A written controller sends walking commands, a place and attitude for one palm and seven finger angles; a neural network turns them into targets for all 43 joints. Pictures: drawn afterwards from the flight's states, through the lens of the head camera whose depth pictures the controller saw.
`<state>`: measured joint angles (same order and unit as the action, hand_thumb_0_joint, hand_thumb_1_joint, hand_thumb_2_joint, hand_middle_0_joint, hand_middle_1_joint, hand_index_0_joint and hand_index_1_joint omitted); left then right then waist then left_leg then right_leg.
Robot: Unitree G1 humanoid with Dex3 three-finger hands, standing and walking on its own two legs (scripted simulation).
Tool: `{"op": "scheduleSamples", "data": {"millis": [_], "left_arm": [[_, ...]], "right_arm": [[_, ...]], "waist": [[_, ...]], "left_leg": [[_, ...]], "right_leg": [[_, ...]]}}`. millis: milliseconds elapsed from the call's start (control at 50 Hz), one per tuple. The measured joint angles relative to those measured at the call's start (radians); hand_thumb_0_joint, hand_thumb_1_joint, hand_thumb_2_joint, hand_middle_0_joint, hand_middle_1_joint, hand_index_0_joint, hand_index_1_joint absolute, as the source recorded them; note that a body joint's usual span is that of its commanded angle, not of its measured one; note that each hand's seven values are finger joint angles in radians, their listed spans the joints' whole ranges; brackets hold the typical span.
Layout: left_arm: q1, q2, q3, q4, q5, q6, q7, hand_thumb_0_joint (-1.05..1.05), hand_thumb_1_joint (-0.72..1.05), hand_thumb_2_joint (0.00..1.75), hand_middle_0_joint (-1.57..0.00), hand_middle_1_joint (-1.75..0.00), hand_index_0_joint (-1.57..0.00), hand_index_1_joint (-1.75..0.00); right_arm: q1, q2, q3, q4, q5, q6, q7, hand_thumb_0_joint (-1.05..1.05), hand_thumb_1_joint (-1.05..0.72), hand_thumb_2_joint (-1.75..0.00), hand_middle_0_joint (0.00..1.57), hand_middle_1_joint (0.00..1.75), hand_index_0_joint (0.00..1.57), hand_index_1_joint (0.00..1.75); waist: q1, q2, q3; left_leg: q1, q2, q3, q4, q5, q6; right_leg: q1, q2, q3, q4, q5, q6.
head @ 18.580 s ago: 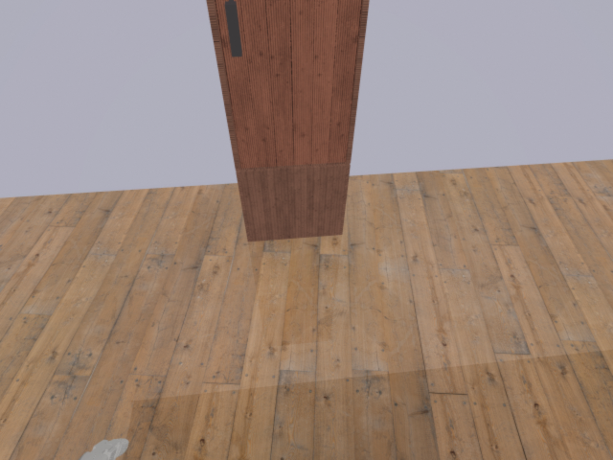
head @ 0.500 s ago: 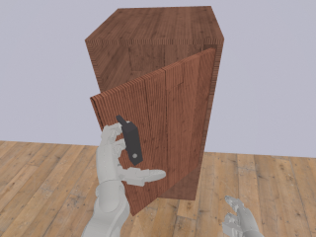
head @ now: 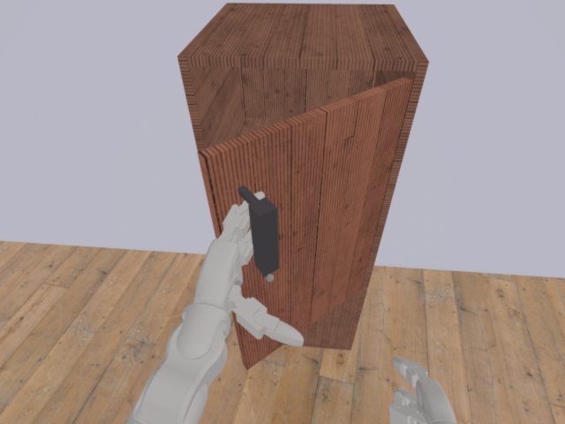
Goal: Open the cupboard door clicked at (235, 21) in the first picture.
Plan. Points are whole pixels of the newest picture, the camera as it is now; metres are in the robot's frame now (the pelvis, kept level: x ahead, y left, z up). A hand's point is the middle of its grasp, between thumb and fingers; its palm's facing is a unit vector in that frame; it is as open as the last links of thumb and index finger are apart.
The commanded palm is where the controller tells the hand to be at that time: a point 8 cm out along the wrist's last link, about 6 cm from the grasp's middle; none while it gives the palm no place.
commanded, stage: slide the hand sideways off the handle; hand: left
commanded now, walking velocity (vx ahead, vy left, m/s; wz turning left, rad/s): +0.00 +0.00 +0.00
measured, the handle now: (256, 229) +0.34 +0.07 +0.13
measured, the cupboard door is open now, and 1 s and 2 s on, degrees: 41 42 42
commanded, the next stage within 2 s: draw the hand back to the body in 1.00 s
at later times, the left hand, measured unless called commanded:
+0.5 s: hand (247, 295) +0.24 +0.07 +0.13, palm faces -0.05 -1.00 -0.01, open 16.3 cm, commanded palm +0.19 +0.12 +0.13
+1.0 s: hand (203, 336) +0.19 +0.11 +0.12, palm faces +0.00 -1.00 -0.07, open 16.3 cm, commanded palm +0.15 +0.17 +0.13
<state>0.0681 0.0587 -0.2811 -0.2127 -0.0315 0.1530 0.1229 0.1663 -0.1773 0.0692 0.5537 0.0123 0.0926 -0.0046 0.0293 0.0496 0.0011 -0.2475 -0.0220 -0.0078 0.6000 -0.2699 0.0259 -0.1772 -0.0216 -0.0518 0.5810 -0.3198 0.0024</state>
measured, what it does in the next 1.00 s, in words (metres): shifts its weight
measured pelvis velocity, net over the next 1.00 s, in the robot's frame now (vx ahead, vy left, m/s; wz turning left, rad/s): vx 0.03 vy -0.04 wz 0.00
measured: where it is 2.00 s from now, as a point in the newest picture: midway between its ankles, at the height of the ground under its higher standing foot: outside the picture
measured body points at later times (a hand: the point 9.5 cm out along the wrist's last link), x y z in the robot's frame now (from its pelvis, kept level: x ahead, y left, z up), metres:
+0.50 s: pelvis +0.02 -0.02 +0.00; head -0.01 -0.03 +0.45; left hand +0.23 +0.12 +0.13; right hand +0.22 -0.21 -0.06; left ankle +0.04 +0.10 -0.73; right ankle +0.00 -0.12 -0.73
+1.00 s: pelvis +0.03 -0.04 -0.01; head +0.01 -0.07 +0.44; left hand +0.18 +0.16 +0.13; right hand +0.22 -0.26 -0.07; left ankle +0.04 +0.10 -0.73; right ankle +0.00 -0.12 -0.73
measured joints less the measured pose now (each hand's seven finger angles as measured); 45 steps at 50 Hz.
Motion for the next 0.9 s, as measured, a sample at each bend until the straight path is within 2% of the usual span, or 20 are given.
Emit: {"op": "scheduleSamples", "data": {"millis": [40,80,180,240,300,460,700,900], "left_arm": [[0.008,-0.011,0.009,-0.008,-0.030,0.005,-0.015,-0.01,-0.50,0.30,-0.15,-0.34,-0.09,-0.33],[0.024,-0.032,0.016,-0.024,-0.042,0.016,-0.006,-0.01,-0.50,0.30,-0.12,-0.32,-0.10,-0.32],[0.100,-0.051,0.003,-0.095,-0.008,0.022,0.024,-0.01,-0.50,0.30,-0.10,-0.31,-0.12,-0.30],[0.138,-0.034,0.002,-0.130,0.009,0.020,0.022,-0.01,-0.50,0.30,-0.11,-0.30,-0.12,-0.29],[0.166,-0.003,0.012,-0.156,0.007,0.019,0.005,-0.01,-0.50,0.30,-0.12,-0.30,-0.12,-0.29],[0.267,0.049,0.095,-0.220,-0.056,0.007,-0.061,-0.01,-0.50,0.30,-0.16,-0.31,-0.14,-0.30],[0.474,0.100,0.212,-0.325,-0.109,-0.062,-0.172,-0.01,-0.50,0.30,-0.15,-0.30,-0.15,-0.30],[0.598,0.134,0.318,-0.362,-0.190,-0.155,-0.278,-0.01,-0.50,0.30,-0.15,-0.30,-0.15,-0.30]], "right_arm": [[0.009,-0.006,0.001,-0.003,0.006,-0.013,-0.004,0.01,-0.90,-0.90,0.20,0.30,0.20,0.30],[0.013,-0.008,0.000,-0.005,0.007,-0.022,-0.002,0.01,-0.90,-0.90,0.20,0.30,0.20,0.30],[0.019,-0.003,0.000,-0.025,0.000,-0.026,0.017,0.02,-0.90,-0.90,0.20,0.30,0.20,0.30],[0.016,0.000,0.003,-0.040,-0.004,-0.020,0.020,0.02,-0.90,-0.90,0.20,0.30,0.20,0.30],[0.009,-0.001,0.006,-0.050,-0.006,-0.015,0.015,0.02,-0.90,-0.90,0.20,0.30,0.20,0.30],[0.000,-0.013,0.006,-0.064,-0.001,-0.036,-0.003,0.02,-0.90,-0.90,0.20,0.30,0.20,0.30],[0.046,-0.033,-0.008,-0.078,0.004,-0.105,-0.018,0.01,-0.90,-0.90,0.20,0.30,0.20,0.30],[0.089,-0.051,-0.033,-0.060,0.015,-0.186,-0.032,0.02,-0.90,-0.90,0.20,0.30,0.20,0.30]], "waist": [[-0.003,0.001,-0.002],[-0.006,-0.001,-0.006],[-0.012,-0.013,-0.018],[-0.013,-0.016,-0.018],[-0.011,-0.016,-0.016],[0.000,-0.004,-0.021],[0.013,0.005,-0.051],[0.015,0.015,-0.073]], "left_leg": [[-0.002,-0.002,0.003,0.000,0.001,0.002],[-0.003,-0.003,0.008,-0.003,0.001,0.003],[-0.005,0.001,0.019,-0.007,-0.001,0.002],[-0.003,0.008,0.021,-0.006,-0.006,-0.001],[0.002,0.015,0.019,-0.006,-0.011,-0.006],[0.009,0.030,0.009,-0.011,-0.023,-0.020],[-0.011,0.042,-0.008,0.014,-0.056,-0.040],[-0.053,0.050,-0.024,0.059,-0.081,-0.052]], "right_leg": [[-0.003,-0.003,0.003,0.001,0.001,0.002],[-0.009,-0.004,0.008,0.003,0.001,0.004],[-0.018,-0.001,0.020,0.006,-0.001,0.004],[-0.016,0.007,0.022,0.004,-0.003,0.000],[-0.009,0.014,0.021,-0.003,-0.003,-0.005],[0.005,0.029,0.012,-0.020,-0.011,-0.017],[-0.014,0.042,-0.004,0.011,-0.052,-0.036],[-0.049,0.051,-0.019,0.051,-0.079,-0.046]]}}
